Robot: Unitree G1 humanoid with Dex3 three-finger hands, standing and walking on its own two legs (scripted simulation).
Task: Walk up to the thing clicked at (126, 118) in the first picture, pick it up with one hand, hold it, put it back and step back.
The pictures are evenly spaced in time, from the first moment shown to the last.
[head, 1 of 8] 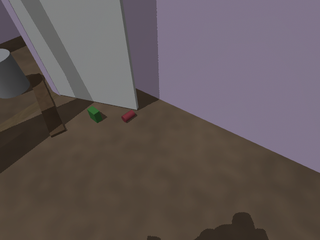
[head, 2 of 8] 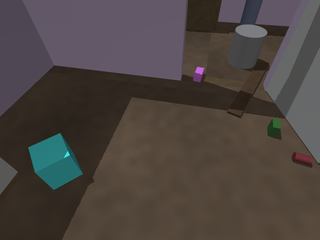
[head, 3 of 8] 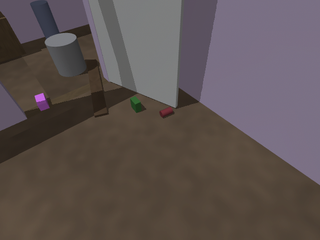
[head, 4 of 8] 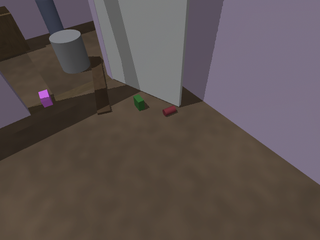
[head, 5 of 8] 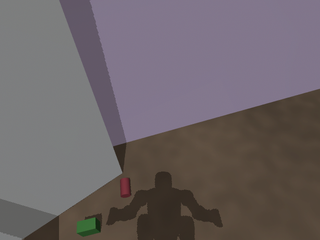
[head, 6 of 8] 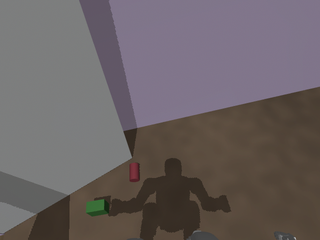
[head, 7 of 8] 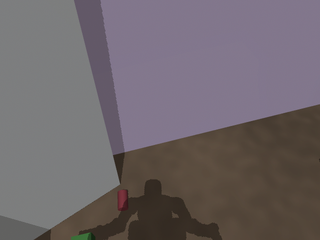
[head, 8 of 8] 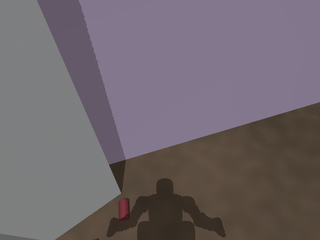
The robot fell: no
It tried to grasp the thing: no
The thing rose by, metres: 0.00
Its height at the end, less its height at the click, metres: +0.00
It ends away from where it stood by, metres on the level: 0.00
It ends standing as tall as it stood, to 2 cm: yes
